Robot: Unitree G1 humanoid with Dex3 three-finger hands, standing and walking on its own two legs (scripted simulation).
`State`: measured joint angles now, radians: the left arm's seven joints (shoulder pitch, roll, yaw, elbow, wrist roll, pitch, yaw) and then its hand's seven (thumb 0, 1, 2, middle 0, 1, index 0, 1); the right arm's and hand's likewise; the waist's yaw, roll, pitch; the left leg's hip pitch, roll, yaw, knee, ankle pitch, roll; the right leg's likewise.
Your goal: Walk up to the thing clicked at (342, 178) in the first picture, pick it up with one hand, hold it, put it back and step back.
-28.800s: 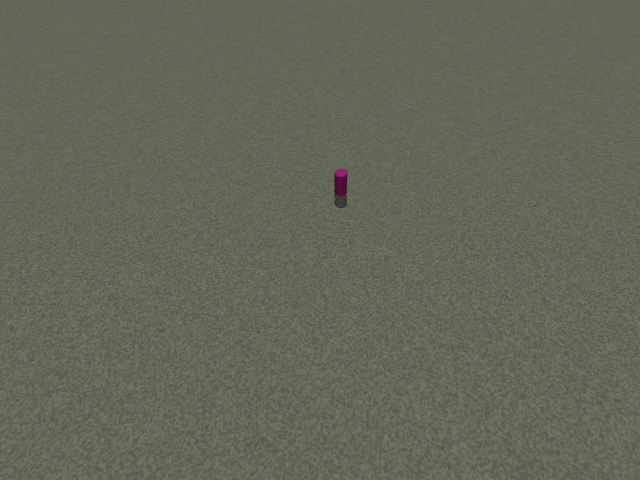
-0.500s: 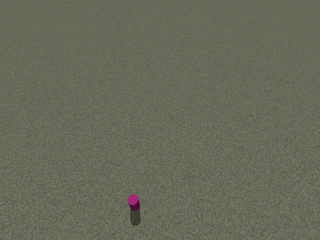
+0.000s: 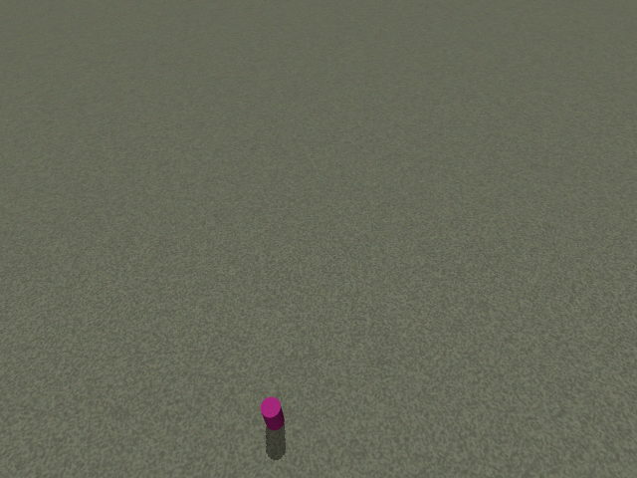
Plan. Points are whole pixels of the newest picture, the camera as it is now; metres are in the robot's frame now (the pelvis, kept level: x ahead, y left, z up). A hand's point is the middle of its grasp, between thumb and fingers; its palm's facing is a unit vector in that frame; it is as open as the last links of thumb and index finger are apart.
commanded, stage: stand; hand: left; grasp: from the side
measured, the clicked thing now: (272, 414) +0.44 +0.19 -0.72
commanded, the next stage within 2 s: step back in 1.20 s
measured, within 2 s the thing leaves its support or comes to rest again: neither
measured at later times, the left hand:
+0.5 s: hand out of the picture +0.06 +0.24 -0.16, palm faces -0.03 -0.94 -0.34, open 7.4 cm
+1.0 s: hand out of the picture +0.10 +0.24 -0.15, palm faces -0.03 -0.94 -0.34, open 7.4 cm
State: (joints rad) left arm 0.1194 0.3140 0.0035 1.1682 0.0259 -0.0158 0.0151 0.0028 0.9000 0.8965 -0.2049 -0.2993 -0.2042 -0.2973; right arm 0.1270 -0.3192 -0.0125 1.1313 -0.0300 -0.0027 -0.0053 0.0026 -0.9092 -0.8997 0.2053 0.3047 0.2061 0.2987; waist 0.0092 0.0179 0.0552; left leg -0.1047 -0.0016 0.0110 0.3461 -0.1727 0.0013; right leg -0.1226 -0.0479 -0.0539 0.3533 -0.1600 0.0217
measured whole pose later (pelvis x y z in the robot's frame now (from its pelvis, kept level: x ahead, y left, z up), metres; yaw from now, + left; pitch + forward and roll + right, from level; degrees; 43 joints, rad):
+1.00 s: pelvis +0.02 -0.01 +0.00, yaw -1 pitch -2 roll +0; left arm 0.08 0.32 0.01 1.17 0.01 -0.02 0.00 0.00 0.90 0.90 -0.20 -0.30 -0.20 -0.30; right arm 0.10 -0.34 0.00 1.14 -0.02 -0.01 0.00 0.00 -0.91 -0.90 0.20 0.30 0.21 0.30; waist 0.00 0.02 0.05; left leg -0.09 0.02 0.02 0.31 -0.18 -0.02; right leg -0.11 -0.02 -0.04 0.32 -0.17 0.01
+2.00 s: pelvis -0.12 +0.02 -0.02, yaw -6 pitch -2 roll +0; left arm 0.15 0.35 0.06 0.86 0.03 0.03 0.00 0.00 0.90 0.90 -0.21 -0.30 -0.21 -0.30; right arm 0.12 -0.39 -0.05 0.88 0.00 0.06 -0.02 0.00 -0.91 -0.90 0.21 0.30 0.21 0.30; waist 0.00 0.03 0.19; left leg -0.47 -0.08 -0.10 1.06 -0.51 0.00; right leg -0.28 0.03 0.06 0.67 -0.35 -0.03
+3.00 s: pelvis -0.42 +0.02 -0.03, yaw -2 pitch -3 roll +2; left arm 0.09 0.39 0.06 0.77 0.02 0.06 0.02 0.00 0.90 0.90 -0.21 -0.30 -0.21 -0.30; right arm 0.21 -0.38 -0.05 0.88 -0.03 0.04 -0.01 0.00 -0.91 -0.90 0.21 0.30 0.21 0.30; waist 0.00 -0.05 0.20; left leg -0.28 -0.06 0.00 0.68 -0.35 0.02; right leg -0.43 -0.05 0.03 0.81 -0.38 -0.01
